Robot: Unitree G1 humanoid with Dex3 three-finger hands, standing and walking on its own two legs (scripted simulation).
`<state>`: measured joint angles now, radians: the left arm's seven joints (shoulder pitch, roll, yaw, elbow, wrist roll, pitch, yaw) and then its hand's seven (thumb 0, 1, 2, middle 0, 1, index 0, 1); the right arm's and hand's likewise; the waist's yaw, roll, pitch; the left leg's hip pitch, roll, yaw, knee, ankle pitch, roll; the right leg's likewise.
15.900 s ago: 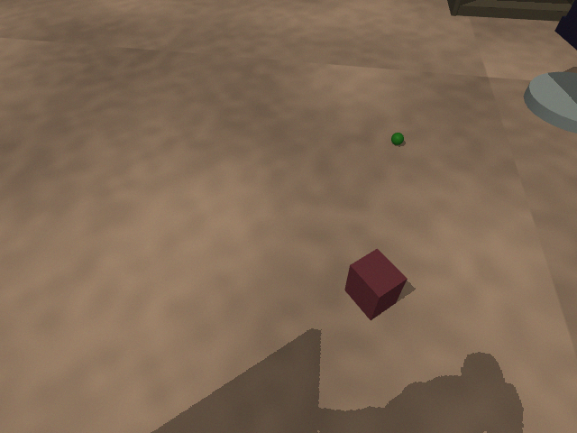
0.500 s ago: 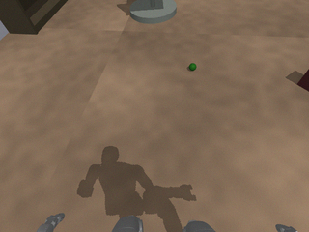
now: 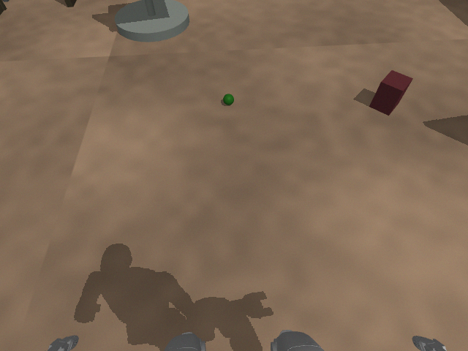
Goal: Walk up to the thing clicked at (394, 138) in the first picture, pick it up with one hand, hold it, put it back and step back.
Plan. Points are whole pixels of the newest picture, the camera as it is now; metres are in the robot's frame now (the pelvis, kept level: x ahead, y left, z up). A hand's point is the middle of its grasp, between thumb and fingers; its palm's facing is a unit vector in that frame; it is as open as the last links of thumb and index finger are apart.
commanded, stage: walk up
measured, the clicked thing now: (228, 99) +1.54 +0.04 -0.71
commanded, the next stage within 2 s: stand in 0.96 s
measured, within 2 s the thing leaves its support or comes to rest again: neither
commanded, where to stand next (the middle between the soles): +0.09 +0.00 m, yaw -7 degrees
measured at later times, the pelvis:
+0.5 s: pelvis +0.00 +0.01 +0.01, yaw -7 degrees
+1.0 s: pelvis +0.01 +0.01 +0.03, yaw -10 degrees
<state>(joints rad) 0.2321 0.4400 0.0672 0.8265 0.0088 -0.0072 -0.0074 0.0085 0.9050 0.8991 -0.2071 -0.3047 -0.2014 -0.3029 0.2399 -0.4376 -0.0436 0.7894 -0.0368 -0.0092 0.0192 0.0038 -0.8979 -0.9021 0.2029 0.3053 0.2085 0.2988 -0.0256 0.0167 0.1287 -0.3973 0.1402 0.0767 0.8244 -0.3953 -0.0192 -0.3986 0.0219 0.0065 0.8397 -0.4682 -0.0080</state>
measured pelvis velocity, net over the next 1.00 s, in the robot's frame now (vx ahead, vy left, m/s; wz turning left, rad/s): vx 0.01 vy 0.01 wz -0.17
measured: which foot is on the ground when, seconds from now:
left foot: down 0.00-1.00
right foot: up 0.00-0.00, down 0.02-1.00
